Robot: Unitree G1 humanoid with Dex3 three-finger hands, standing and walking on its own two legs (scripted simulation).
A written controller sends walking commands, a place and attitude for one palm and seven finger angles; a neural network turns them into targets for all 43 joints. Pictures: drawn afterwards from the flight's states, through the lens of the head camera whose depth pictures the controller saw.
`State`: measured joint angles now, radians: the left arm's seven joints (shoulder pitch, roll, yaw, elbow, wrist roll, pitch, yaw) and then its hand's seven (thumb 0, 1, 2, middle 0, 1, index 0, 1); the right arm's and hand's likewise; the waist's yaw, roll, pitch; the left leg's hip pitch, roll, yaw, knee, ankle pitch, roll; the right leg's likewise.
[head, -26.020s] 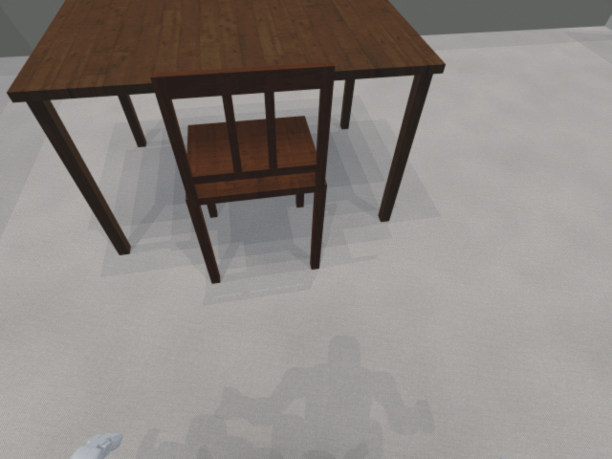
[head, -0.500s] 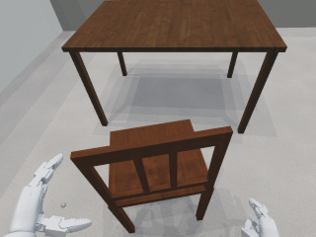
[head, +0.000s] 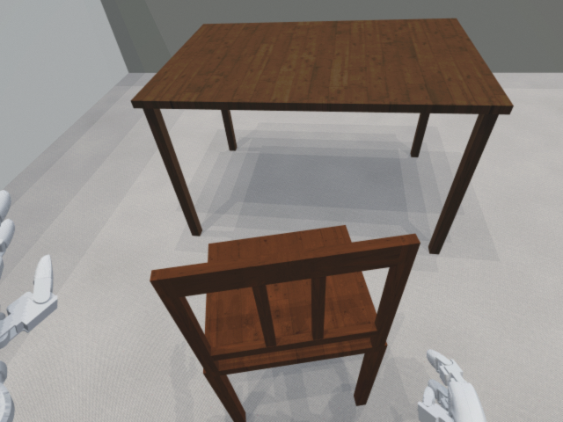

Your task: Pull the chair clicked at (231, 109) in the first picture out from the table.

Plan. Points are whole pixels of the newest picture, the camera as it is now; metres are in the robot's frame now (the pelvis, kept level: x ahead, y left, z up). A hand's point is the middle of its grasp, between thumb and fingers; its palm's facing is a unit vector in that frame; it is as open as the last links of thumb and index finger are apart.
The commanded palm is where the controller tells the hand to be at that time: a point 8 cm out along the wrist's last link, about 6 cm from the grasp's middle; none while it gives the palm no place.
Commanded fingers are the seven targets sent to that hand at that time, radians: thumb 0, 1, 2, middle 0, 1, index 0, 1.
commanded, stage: draw the hand back to the body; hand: left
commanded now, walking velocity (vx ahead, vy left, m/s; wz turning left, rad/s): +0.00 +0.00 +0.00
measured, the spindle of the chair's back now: (265, 315) +0.33 +0.09 -0.11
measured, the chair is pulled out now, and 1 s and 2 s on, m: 0.51 0.51 0.51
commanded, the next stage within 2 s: step back with the hand held close in 0.32 s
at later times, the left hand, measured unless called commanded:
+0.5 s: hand (49, 289) +0.21 +0.29 +0.16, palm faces +0.48 -0.78 -0.41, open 7.4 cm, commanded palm +0.15 +0.32 +0.18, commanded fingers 0.00 0.90 0.90 -0.20 -0.30 -0.20 -0.30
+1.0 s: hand (51, 311) +0.18 +0.27 +0.16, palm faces +0.43 -0.76 -0.48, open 7.4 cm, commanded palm +0.12 +0.31 +0.18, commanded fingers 0.00 0.90 0.90 -0.20 -0.30 -0.20 -0.30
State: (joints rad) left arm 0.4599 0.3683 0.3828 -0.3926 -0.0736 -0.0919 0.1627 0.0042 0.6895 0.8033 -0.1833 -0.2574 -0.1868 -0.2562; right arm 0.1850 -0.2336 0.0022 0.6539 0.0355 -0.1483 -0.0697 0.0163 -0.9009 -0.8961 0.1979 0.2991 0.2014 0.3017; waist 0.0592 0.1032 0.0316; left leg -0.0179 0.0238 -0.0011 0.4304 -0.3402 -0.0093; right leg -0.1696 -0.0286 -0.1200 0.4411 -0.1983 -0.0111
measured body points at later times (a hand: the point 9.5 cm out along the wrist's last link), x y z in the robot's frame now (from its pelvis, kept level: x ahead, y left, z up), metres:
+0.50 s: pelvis +0.00 +0.02 +0.00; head +0.00 +0.00 +0.45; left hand +0.18 +0.33 +0.18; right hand +0.19 -0.21 -0.09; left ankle -0.06 +0.12 -0.74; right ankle +0.03 -0.11 -0.74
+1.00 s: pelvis -0.02 +0.01 -0.01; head +0.00 +0.00 +0.44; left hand +0.15 +0.31 +0.19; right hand +0.14 -0.22 -0.11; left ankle -0.06 +0.12 -0.74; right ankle +0.03 -0.11 -0.74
